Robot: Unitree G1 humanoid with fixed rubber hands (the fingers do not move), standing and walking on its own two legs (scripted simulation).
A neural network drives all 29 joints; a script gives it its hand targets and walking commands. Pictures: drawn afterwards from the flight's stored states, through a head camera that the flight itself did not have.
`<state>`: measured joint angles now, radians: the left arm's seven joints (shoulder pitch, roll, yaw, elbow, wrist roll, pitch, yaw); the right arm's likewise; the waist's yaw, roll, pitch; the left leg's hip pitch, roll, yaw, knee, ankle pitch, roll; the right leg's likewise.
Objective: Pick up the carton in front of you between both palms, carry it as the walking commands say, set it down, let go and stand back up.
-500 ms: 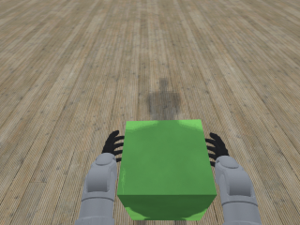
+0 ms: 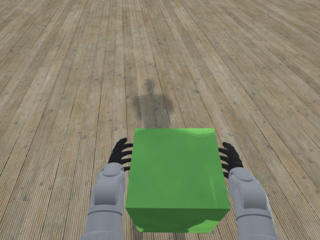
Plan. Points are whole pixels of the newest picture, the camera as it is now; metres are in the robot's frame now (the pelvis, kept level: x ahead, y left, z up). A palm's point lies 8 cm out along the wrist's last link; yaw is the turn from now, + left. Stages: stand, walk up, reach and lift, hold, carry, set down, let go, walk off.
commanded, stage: hold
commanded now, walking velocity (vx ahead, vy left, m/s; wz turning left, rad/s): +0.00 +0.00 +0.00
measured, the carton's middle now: (174, 183) +0.29 -0.01 -0.05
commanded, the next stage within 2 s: set down in 0.38 s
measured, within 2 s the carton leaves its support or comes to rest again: neither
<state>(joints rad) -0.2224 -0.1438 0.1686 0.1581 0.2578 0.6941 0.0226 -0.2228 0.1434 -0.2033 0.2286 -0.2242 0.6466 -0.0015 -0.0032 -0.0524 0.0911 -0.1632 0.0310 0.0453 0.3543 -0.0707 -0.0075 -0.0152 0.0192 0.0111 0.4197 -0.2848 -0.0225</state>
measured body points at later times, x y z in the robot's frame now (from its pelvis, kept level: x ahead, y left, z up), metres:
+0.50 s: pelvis +0.00 +0.05 +0.00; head -0.02 +0.08 +0.45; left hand +0.32 +0.18 +0.03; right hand +0.30 -0.12 +0.04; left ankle +0.09 +0.13 -0.74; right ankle -0.03 -0.11 -0.74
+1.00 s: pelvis -0.04 +0.02 -0.07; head +0.15 +0.06 +0.34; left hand +0.33 +0.20 -0.15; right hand +0.36 -0.10 -0.15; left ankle +0.09 +0.13 -0.74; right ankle -0.03 -0.11 -0.74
